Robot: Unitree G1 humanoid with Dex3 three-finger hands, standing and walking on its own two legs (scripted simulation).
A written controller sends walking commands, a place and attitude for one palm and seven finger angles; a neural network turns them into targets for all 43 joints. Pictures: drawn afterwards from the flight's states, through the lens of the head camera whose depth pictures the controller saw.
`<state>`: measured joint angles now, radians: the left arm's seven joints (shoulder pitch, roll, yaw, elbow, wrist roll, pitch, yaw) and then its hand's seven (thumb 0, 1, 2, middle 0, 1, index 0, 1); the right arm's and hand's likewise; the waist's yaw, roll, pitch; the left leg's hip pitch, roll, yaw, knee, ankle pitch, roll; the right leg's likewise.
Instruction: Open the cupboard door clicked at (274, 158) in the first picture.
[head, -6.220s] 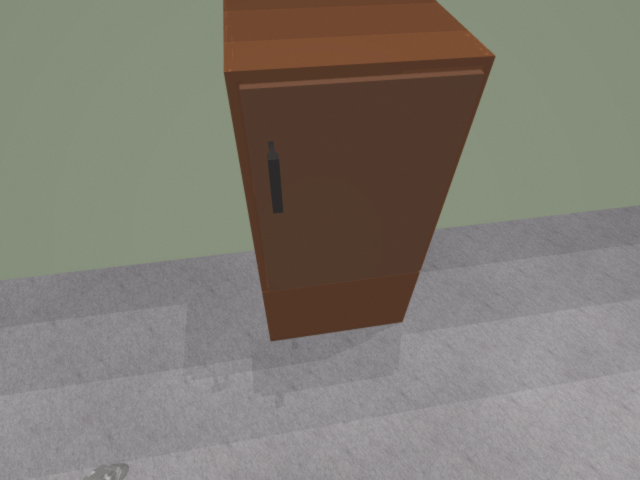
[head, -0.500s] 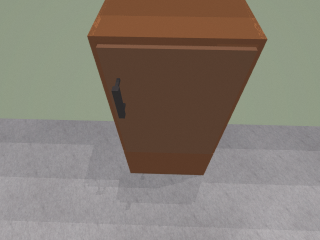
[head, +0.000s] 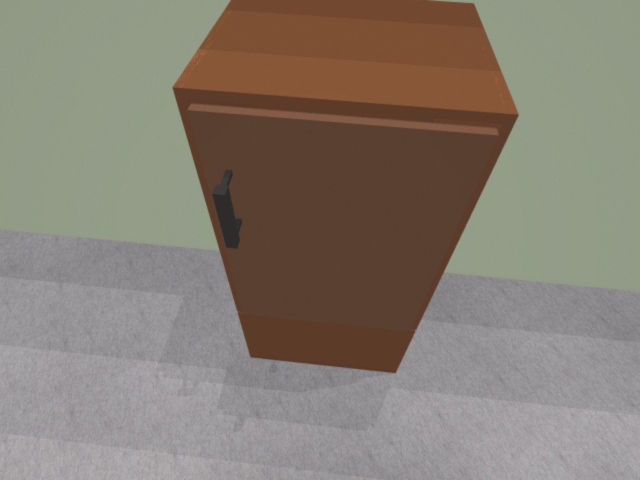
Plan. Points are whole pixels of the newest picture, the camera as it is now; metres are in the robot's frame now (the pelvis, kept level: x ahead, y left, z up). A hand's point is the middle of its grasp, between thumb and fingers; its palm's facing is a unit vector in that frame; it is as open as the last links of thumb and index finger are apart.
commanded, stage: come to a stop and stand still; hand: left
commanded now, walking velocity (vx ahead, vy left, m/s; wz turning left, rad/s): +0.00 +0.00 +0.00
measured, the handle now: (230, 210) +0.51 +0.21 +0.00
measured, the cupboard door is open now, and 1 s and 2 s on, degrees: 0 0 0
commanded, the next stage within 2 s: look again from close up in 1.10 s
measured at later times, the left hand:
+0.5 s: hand out of the picture +0.04 +0.26 -0.16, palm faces -0.01 -0.97 -0.24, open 7.4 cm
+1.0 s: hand out of the picture +0.00 +0.24 -0.17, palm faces -0.02 -0.99 -0.13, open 7.4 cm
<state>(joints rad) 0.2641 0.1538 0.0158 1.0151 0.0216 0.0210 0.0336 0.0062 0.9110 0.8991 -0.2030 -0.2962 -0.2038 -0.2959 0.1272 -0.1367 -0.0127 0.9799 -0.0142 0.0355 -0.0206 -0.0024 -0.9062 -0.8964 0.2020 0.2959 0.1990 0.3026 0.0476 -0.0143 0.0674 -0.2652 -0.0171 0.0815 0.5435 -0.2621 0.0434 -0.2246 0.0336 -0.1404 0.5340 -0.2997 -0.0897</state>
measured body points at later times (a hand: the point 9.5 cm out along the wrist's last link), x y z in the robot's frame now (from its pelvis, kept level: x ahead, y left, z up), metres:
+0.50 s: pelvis -0.02 +0.07 +0.00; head -0.02 +0.07 +0.45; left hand +0.04 +0.31 -0.14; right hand -0.03 -0.15 -0.15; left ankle +0.01 +0.13 -0.73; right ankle +0.00 -0.06 -0.73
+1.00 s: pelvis +0.01 +0.09 +0.01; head +0.03 +0.10 +0.46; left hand +0.00 +0.29 -0.16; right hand +0.03 -0.15 -0.14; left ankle +0.01 +0.13 -0.73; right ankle +0.00 -0.06 -0.73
